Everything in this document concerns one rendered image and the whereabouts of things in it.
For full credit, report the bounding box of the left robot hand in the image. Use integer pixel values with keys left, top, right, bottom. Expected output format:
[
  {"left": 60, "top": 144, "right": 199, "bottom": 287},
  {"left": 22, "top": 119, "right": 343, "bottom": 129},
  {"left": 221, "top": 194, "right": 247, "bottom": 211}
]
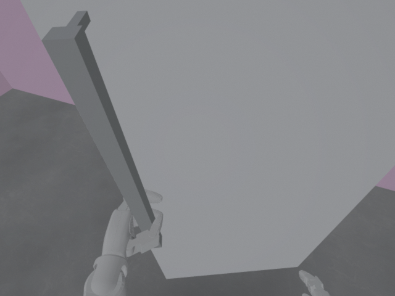
[{"left": 102, "top": 189, "right": 163, "bottom": 261}]

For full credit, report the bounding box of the fridge door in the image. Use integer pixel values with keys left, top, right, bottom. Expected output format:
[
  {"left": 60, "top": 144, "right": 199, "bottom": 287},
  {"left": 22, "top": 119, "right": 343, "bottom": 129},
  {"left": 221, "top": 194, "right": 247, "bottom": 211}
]
[{"left": 20, "top": 0, "right": 395, "bottom": 279}]

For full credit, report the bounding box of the robot left forearm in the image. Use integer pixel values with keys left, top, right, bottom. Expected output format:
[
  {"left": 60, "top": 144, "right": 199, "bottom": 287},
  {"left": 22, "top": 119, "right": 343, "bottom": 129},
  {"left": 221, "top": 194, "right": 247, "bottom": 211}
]
[{"left": 83, "top": 254, "right": 128, "bottom": 296}]

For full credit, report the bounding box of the right robot hand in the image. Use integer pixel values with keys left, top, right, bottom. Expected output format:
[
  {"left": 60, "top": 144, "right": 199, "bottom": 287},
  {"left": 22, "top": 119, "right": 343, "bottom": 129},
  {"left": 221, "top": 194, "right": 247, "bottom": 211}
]
[{"left": 299, "top": 270, "right": 331, "bottom": 296}]

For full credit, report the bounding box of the handle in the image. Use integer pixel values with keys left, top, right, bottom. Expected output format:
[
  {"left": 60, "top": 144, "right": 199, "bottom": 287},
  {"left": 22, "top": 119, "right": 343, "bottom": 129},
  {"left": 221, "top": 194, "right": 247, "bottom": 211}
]
[{"left": 42, "top": 10, "right": 162, "bottom": 248}]

